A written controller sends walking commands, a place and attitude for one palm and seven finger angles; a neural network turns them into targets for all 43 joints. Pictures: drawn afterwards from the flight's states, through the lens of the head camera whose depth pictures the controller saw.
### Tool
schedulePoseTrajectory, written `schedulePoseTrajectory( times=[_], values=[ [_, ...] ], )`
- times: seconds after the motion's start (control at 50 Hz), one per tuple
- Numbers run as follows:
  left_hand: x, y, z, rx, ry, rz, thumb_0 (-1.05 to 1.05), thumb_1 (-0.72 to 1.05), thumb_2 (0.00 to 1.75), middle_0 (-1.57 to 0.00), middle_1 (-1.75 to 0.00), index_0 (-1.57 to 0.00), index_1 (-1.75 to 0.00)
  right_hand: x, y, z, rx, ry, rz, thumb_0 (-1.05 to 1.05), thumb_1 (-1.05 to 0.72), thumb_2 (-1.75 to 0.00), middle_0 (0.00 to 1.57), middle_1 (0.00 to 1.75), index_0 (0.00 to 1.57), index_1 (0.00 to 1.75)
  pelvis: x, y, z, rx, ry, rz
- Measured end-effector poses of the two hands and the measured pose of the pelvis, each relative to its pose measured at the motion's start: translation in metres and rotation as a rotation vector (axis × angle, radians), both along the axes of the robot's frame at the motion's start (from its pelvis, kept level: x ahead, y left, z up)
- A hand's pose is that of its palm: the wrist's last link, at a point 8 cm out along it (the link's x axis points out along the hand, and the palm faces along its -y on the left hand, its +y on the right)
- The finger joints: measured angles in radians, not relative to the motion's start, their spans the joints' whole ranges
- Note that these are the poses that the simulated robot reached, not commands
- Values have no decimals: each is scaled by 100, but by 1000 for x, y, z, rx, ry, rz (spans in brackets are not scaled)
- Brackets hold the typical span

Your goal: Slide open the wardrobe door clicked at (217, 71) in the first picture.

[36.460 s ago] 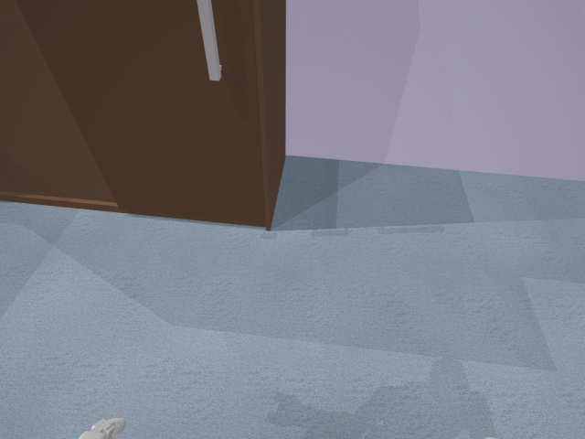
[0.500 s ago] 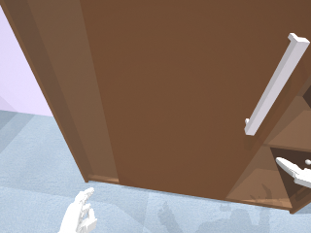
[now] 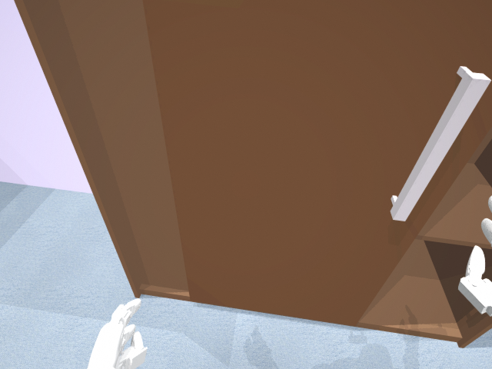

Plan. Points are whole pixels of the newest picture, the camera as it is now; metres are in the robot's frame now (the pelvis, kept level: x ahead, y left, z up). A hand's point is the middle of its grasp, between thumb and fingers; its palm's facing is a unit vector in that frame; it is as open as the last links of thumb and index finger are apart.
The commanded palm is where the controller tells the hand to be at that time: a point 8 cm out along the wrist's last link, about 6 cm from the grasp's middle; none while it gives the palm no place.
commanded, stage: draw the hand back to the body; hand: right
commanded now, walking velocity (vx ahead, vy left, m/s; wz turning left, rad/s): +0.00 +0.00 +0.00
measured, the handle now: (426, 152) +0.48 -0.37 +0.14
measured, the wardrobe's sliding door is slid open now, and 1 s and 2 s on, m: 0.42 0.42 0.42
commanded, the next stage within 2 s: step back with the hand held close in 0.18 s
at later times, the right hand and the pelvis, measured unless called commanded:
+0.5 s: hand (435, 230) +0.26 -0.27 +0.16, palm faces +0.37 +0.80 -0.47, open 7.4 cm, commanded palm +0.19 -0.31 +0.18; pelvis +0.05 -0.01 +0.00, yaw +2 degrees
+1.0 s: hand (486, 275) +0.19 -0.30 +0.16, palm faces +0.36 +0.80 -0.49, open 7.4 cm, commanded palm +0.13 -0.34 +0.18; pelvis -0.01 -0.04 +0.00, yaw +0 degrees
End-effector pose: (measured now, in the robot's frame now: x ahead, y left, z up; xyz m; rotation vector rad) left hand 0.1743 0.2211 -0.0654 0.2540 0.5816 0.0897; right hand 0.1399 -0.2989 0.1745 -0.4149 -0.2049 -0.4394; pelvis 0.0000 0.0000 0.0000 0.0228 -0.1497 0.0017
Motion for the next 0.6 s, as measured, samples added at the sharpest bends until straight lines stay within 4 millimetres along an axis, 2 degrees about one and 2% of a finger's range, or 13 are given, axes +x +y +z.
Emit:
schedulePoseTrajectory(
  times=[0.14, 0.3, 0.42, 0.52, 0.6],
  values=[
    [16, -4, 0, -3, 0, -16, 2, 91, 90, -20, -30, -21, -30, 14, 1, -1, 13, -6, -1, 1, -88, -90, 21, 31, 21, 31, 10, 1, 0, -1, 9, 3],
    [34, -7, -1, -7, 30, -18, 2, 90, 90, -20, -30, -21, -30, 43, 3, -5, 8, 41, 21, 1, -89, -90, 21, 30, 21, 31, 30, 0, 2, -17, 43, 16],
    [48, -4, -8, 1, 92, 2, 2, 90, 90, -20, -30, -21, -30, 70, -5, 9, -96, 14, 34, 1, -89, -90, 21, 30, 21, 31, 41, -4, -1, -3, 101, 13],
    [51, -1, -12, -9, 130, 66, 2, 91, 90, -20, -30, -21, -30, 88, -4, 3, -128, 76, 86, 1, -89, -90, 21, 30, 21, 31, 47, -14, -3, -10, 146, 31],
    [47, -2, -11, -15, 140, 104, 2, 91, 90, -20, -30, -20, -30, 89, -3, -1, -149, 134, 137, 1, -89, -90, 21, 30, 21, 31, 47, -21, -4, -14, 165, 51]
  ],
)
